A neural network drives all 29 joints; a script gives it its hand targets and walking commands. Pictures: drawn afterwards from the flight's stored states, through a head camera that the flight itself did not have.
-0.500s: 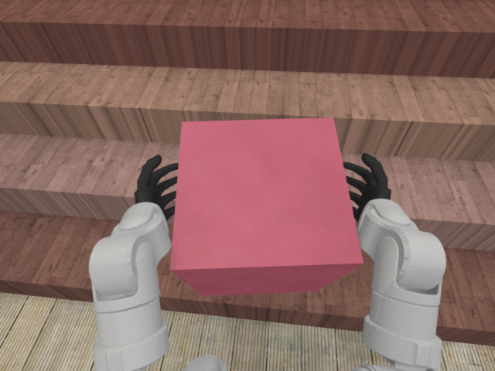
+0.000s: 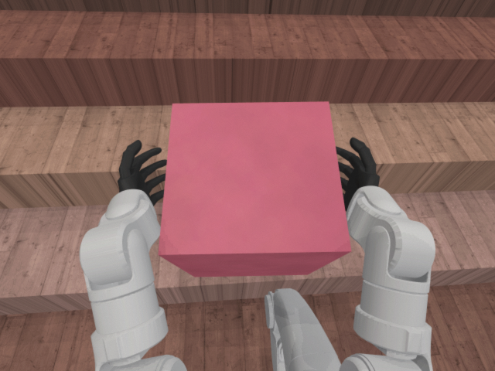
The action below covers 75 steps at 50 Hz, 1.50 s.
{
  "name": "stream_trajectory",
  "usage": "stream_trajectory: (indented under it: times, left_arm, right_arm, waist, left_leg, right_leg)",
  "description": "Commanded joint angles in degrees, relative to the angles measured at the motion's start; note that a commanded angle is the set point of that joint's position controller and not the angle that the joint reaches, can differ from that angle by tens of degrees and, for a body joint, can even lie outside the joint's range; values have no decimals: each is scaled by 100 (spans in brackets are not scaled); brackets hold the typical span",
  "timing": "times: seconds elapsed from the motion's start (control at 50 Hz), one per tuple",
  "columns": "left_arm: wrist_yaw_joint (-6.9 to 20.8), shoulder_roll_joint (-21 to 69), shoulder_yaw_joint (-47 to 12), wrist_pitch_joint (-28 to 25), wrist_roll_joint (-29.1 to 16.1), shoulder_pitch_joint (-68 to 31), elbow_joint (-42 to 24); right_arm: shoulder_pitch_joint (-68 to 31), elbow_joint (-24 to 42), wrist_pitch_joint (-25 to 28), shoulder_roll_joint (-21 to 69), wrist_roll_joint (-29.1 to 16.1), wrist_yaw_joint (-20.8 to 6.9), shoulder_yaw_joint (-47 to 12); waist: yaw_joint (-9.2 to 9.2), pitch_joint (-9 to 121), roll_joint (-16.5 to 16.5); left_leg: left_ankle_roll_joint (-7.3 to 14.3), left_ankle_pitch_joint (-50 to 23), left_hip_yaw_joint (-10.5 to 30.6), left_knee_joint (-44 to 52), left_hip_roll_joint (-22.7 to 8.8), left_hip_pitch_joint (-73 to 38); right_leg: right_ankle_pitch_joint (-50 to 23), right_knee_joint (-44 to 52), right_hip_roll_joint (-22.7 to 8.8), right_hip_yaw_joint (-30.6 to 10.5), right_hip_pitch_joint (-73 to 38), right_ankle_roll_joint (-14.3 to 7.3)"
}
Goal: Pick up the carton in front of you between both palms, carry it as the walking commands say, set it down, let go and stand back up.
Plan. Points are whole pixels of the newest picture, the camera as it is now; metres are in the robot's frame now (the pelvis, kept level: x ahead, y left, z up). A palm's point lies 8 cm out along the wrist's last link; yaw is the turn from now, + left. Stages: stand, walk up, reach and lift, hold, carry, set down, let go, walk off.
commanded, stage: carry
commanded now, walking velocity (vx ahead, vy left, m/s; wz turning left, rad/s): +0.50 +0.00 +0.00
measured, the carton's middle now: (251, 203) +0.37 -0.03 +0.05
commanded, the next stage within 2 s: none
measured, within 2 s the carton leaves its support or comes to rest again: neither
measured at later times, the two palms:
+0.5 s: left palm out of the picture +0.64 +0.11 +0.38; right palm out of the picture +0.66 -0.20 +0.34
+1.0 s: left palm out of the picture +0.97 +0.05 +0.53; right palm out of the picture +0.95 -0.26 +0.56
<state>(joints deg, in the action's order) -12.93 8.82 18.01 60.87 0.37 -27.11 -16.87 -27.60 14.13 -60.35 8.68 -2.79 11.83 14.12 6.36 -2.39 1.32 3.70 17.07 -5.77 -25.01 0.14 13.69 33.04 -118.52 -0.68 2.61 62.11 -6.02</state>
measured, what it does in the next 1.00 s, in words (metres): climbs: right foot 0.18 m higher, then left foot 0.18 m higher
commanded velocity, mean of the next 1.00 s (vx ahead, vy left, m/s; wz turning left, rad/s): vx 0.50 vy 0.00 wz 0.00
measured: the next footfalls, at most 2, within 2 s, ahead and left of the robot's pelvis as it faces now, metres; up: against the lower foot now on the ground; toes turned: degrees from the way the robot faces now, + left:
right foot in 0.14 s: +0.28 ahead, -0.12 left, +0.18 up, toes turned -4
left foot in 0.60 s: +0.57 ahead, +0.03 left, +0.36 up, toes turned +5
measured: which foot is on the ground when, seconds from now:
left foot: down 0.00-0.16, up 0.18-0.58, down 0.60-1.00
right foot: up 0.00-0.12, down 0.14-0.64, up 0.66-1.00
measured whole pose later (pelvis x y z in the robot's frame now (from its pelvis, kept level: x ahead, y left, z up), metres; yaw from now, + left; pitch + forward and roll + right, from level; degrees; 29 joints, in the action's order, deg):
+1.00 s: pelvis +0.61 -0.09 +0.36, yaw -1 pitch +3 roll -2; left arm -12.1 5.6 23.2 70.3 5.2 -40.2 -4.8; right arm -43.3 -0.1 -67.4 6.8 0.4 13.1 18.7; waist 6.2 3.6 1.1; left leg 1.5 16.8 -3.7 -18.7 -3.8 5.1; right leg 30.6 -115.5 -4.7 2.6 74.0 -7.6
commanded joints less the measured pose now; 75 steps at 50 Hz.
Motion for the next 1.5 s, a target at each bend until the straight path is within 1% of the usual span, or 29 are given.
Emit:
stream_trajectory:
  times: [0.0, 0.04, 0.06, 0.08, 0.12, 0.14, 0.16, 0.18, 0.26, 0.36, 0.46, 0.5, 0.56, 0.62, 0.64, 0.66, 0.76, 0.9, 0.96, 1.04, 1.08, 1.1, 1.12, 1.14, 1.22, 1.32, 1.42, 1.46, 1.48]
  left_arm:
    - [-43, 3173, -3446, -111, -612, -3159, -151]
    - [-81, 3104, -3455, -82, -583, -2966, 15]
    - [-76, 3204, -3533, -64, -596, -3022, 106]
    - [-72, 3337, -3632, -49, -712, -2951, 225]
    - [40, 3775, -3947, -40, -1004, -3191, -191]
    - [131, 3884, -4145, -42, -1101, -3131, -271]
    - [164, 3973, -4367, -113, -1258, -3208, -215]
    - [194, 4106, -4591, -136, -1439, -3199, -206]
    - [526, 4742, -4968, -201, -1933, -4124, -283]
    - [584, 4301, -4515, 19, -1754, -3665, 352]
    - [358, 3355, -3425, 432, -1296, -3379, 818]
    - [261, 2999, -2963, 589, -1154, -3580, 764]
    - [62, 2430, -2319, 766, -775, -3699, 814]
    - [-26, 2482, -2041, 767, -448, -4155, 750]
    - [6, 2633, -2021, 717, -391, -4146, 747]
    - [48, 2543, -1900, 657, -321, -4219, 752]
    - [140, 2912, -1909, 491, 6, -4759, 788]
    - [119, 3189, -2477, 867, -194, -4273, 1448]
    - [77, 3343, -2604, 956, -277, -4657, 1426]
    - [-8, 4260, -3216, 835, -749, -5140, 1325]
    - [33, 4595, -3503, 626, -950, -5504, 855]
    - [106, 4785, -3773, 542, -1100, -5319, 724]
    - [139, 4827, -3950, 433, -1300, -5195, 836]
    - [210, 4957, -4336, 315, -1632, -5355, 559]
    - [601, 5404, -4625, 123, -2280, -5752, 189]
    - [524, 4488, -4176, 265, -1862, -4452, 603]
    - [326, 3508, -3317, 643, -1328, -3969, 775]
    - [279, 3224, -2922, 779, -1169, -4057, 737]
    - [233, 3044, -2634, 847, -1089, -4082, 802]
  right_arm:
    - [-3367, 727, 143, 3418, -1241, -130, -3703]
    - [-3247, 611, 119, 3292, -1214, -126, -3569]
    - [-3219, 592, 113, 3322, -1166, -128, -3513]
    - [-3071, 650, 88, 3219, -1126, -135, -3385]
    - [-3303, 742, 93, 3255, -923, -147, -3267]
    - [-3122, 746, 112, 3317, -832, -161, -3107]
    - [-2698, 784, 141, 3316, -541, -147, -2980]
    - [-2508, 485, 168, 3206, -342, -93, -2770]
    - [-2911, 332, 204, 3398, 158, -103, -2452]
    - [-2798, -114, -2, 3287, 206, -64, -2817]
    - [-3365, -393, -514, 2921, 110, 213, -2657]
    - [-4026, -354, -713, 2984, -90, 292, -2697]
    - [-4525, -437, -854, 3198, -561, 402, -2920]
    - [-5350, -203, -802, 3746, -1042, 282, -3119]
    - [-5193, -453, -764, 3867, -1099, 237, -3204]
    - [-4715, -827, -717, 4170, -1228, 163, -3327]
    - [-6061, -407, -511, 5117, -2040, -322, -3972]
    - [-4496, -1399, -843, 4205, -1079, -168, -2861]
    - [-4380, -1514, -913, 4064, -830, -215, -2493]
    - [-4278, -1256, -895, 3933, -426, -239, -2132]
    - [-4365, -974, -785, 3847, -213, -225, -2020]
    - [-4139, -840, -665, 3757, -52, -192, -1950]
    - [-3852, -726, -555, 3725, 197, -173, -1803]
    - [-3669, -886, -456, 3598, 366, -130, -1700]
    - [-4447, -183, -202, 3668, 205, -92, -2128]
    - [-3846, -139, -306, 3300, 45, -5, -2681]
    - [-3940, -416, -745, 3014, -87, 192, -2630]
    - [-4326, -474, -895, 2974, -156, 285, -2605]
    - [-4434, -506, -977, 3056, -263, 322, -2678]
  waist:
    - [-215, 2032, -295]
    - [-570, 1695, -406]
    - [-614, 2041, -510]
    - [-928, 3011, -1485]
    - [-1999, 4058, -1923]
    - [-2175, 4244, -1213]
    - [-1632, 4978, 1743]
    - [-1335, 5529, 1064]
    - [-1058, 3099, -362]
    - [-1403, 2442, 15]
    - [-983, 1370, 342]
    - [-820, 936, 676]
    - [-200, 2517, 1885]
    - [658, 3683, 1020]
    - [364, 4022, -787]
    - [208, 4413, -1146]
    - [-321, 2765, 380]
    - [360, 2108, -629]
    - [-191, 1270, -695]
    - [-1320, 2889, -2430]
    - [-2163, 3873, -1485]
    - [-2121, 3894, -1231]
    - [-1433, 4454, 1206]
    - [-1259, 5315, 953]
    - [-1005, 3113, 62]
    - [-1519, 2694, 99]
    - [-1104, 1499, 155]
    - [-803, 1302, 402]
    - [-495, 1962, 1404]
  left_leg:
    - [902, -1381, 1731, 962, -1622, -2912]
    - [757, -2945, 592, 2113, -1142, -807]
    - [810, -6324, -16, 1740, -831, 108]
    - [1037, -9792, -271, 1007, -1016, -13]
    - [641, -11789, -512, -1929, -1183, -1595]
    - [341, -9155, -51, -4032, -939, -704]
    - [-396, -714, 610, -7050, 911, 1472]
    - [-73, -558, 2106, -8914, 922, 1800]
    - [305, -424, 1494, -8434, 87, 3834]
    - [459, 572, 128, -8842, 113, 5432]
    - [465, 796, -223, -9104, -359, 6861]
    - [360, 865, -817, -6673, -299, 4450]
    - [655, -108, -1542, -5271, 516, 1812]
    - [763, -311, -165, -1780, 825, 15]
    - [1910, -2442, 3362, -505, -893, -1226]
    - [2674, -2371, 5571, 479, -1584, -1417]
    - [1056, 142, 2937, -109, -1288, -914]
    - [1426, -1414, 2729, 602, -1982, -3575]
    - [738, -142, 1296, 1841, -1241, -1779]
    - [817, -9125, -795, 987, -908, -41]
    - [180, -10496, -963, -2450, -634, -1290]
    - [93, -7542, -209, -4134, -574, -839]
    - [-582, -922, 644, -7043, 611, 1406]
    - [-251, -725, 2215, -8867, 904, 1921]
    - [346, -712, 1580, -8596, -1, 3973]
    - [497, 708, 340, -9226, -1, 6008]
    - [518, 1284, -140, -8740, -469, 7267]
    - [414, 636, -1217, -5812, -102, 3475]
    - [537, -245, -1345, -5490, 112, 2024]
  right_leg:
    - [604, 109, -393, 37, 2155, -75]
    - [234, 3226, -479, 673, -471, -83]
    - [-349, 4184, 72, 1262, -2448, -102]
    - [-1288, 3954, 726, 1697, -3803, -228]
    - [-1750, 6202, 1034, 1478, -4473, -210]
    - [-2916, 7657, 681, -114, -5603, -488]
    - [-7076, 9317, -1434, -4423, -7156, -1577]
    - [-7081, 9085, -1663, -5030, -7518, -1890]
    - [-2695, 9026, -1076, -3193, -6447, -978]
    - [-4646, 9593, -1354, -2051, -7374, -1009]
    - [-2495, 10382, -1010, -1235, -6665, -581]
    - [-4066, 11816, -674, -356, -4696, -612]
    - [-12008, 10097, -891, 917, -5119, -410]
    - [-12456, 5986, -894, 578, -6052, -107]
    - [-5724, 3026, 231, 106, -4063, 547]
    - [-2655, 414, 975, -1021, -3047, 654]
    - [-2269, 810, -8, -1227, -938, -191]
    - [307, -1297, -288, -443, 3253, -264]
    - [6, 934, -568, 356, 2120, -120]
    - [-1984, 4058, 466, 1773, -3814, -266]
    - [-2183, 6749, 1059, 1634, -4953, -144]
    - [-2601, 8465, 637, 153, -5392, -161]
    - [-7075, 8977, -1211, -3657, -6896, -1256]
    - [-6355, 9037, -1526, -4698, -7323, -1725]
    - [-1724, 8934, -1167, -3121, -6290, -937]
    - [-4411, 9639, -1634, -2433, -7829, -1198]
    - [-2781, 10619, -1123, -1180, -7213, -530]
    - [-5240, 11964, -400, 338, -4293, -513]
    - [-8814, 11307, -515, 791, -4121, -576]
